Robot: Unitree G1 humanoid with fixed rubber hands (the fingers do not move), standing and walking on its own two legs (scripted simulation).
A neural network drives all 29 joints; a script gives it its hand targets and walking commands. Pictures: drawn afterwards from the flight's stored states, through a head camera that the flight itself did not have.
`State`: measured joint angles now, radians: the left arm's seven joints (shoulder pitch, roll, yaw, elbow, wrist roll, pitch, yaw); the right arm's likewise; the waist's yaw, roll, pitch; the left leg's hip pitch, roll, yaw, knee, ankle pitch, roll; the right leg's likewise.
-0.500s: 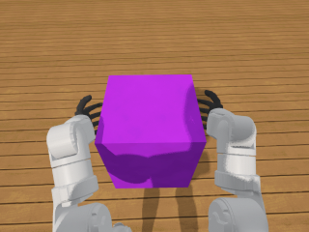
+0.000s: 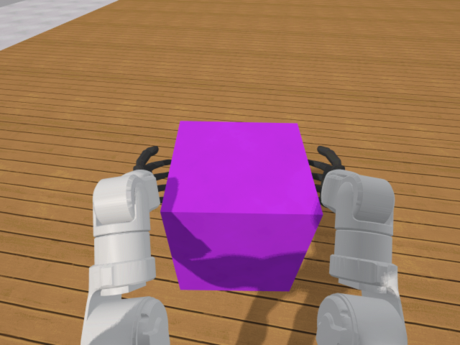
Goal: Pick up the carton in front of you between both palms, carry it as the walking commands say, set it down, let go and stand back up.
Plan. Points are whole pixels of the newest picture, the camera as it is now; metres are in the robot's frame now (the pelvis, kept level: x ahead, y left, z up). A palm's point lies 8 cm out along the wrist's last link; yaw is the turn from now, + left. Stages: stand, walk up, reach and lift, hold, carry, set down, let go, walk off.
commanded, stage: carry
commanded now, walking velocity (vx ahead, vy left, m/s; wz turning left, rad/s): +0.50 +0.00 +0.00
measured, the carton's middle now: (236, 209) +0.36 +0.00 +0.08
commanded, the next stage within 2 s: none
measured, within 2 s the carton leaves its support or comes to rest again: neither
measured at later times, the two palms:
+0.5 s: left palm (159, 142) +0.57 +0.18 +0.09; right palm (285, 141) +0.56 -0.12 +0.10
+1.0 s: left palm (190, 90) +0.82 +0.13 +0.10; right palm (288, 89) +0.83 -0.17 +0.10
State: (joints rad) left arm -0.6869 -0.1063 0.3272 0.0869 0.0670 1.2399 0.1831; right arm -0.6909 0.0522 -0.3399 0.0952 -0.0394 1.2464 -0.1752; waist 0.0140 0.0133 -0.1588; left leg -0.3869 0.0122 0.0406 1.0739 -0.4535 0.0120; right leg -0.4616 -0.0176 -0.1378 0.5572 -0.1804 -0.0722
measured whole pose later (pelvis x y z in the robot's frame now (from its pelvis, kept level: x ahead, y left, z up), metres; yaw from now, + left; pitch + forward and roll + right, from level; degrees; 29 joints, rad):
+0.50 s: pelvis +0.29 +0.03 +0.01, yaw -3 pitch +5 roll +0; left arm -0.16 -0.13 0.14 -0.32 0.05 1.15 0.13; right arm -0.19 0.14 -0.12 -0.27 -0.06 1.12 -0.13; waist 0.00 -0.02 -0.09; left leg -0.36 0.03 0.19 0.43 -0.16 0.06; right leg -0.42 -0.05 -0.06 1.08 -0.41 0.01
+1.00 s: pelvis +0.59 -0.03 +0.01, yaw +1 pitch +4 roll +0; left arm 0.00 -0.13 0.06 -0.47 0.03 1.24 0.14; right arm -0.03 0.13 -0.07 -0.46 -0.05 1.25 -0.14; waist 0.03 0.02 -0.15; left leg -0.47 0.09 0.07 1.12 -0.34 0.01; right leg -0.35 -0.04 -0.23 0.44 -0.17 -0.07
